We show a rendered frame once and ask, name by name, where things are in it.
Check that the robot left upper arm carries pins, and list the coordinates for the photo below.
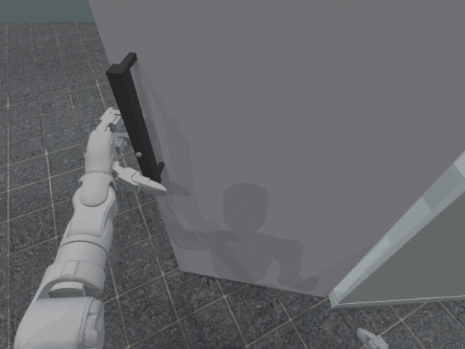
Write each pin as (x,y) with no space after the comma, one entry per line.
(64,323)

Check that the fridge door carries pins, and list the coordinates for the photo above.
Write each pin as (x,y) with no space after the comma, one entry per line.
(294,133)

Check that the handle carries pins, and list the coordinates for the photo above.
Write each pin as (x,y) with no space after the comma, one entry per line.
(122,85)

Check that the left robot hand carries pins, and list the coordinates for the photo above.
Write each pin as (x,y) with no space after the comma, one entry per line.
(103,146)

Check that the right robot hand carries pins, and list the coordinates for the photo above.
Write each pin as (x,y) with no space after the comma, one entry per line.
(370,340)

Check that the robot left forearm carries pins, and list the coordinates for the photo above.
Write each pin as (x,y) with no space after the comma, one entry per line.
(78,269)

